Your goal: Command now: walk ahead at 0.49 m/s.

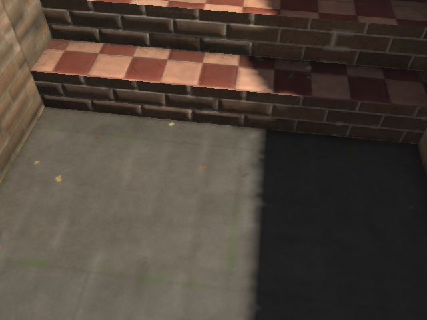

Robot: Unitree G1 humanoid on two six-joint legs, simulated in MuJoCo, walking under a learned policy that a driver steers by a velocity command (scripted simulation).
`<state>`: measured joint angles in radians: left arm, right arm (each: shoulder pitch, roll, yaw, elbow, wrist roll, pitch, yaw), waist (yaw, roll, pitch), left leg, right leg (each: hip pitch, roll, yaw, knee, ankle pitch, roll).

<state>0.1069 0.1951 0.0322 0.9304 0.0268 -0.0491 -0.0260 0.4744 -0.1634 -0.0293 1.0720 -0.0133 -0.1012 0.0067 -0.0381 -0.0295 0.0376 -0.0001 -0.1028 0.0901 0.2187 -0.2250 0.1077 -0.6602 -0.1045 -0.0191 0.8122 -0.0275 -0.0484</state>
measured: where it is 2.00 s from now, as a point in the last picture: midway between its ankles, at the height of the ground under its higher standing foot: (208, 176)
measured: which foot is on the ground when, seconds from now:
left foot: down 0.00-0.22, up 0.24-0.72, down 0.74-1.00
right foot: up 0.00-0.18, down 0.20-0.76, up 0.78-1.00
